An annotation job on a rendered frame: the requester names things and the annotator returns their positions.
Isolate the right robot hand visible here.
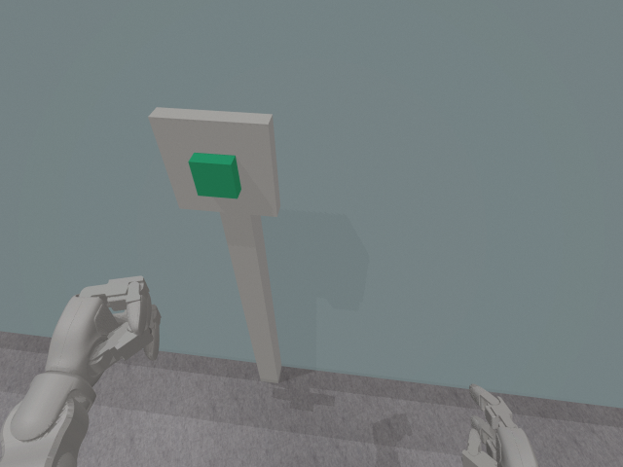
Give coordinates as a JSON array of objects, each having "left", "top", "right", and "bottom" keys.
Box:
[{"left": 462, "top": 383, "right": 539, "bottom": 467}]

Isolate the left robot hand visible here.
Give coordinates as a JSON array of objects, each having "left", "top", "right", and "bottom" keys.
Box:
[{"left": 45, "top": 275, "right": 162, "bottom": 387}]

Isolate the left robot forearm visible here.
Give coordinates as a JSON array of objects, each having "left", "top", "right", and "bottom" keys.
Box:
[{"left": 0, "top": 372, "right": 96, "bottom": 467}]

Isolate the panel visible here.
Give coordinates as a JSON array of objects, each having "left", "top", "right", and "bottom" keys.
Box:
[{"left": 148, "top": 107, "right": 281, "bottom": 383}]

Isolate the button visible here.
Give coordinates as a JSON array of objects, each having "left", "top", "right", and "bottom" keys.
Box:
[{"left": 188, "top": 153, "right": 241, "bottom": 198}]

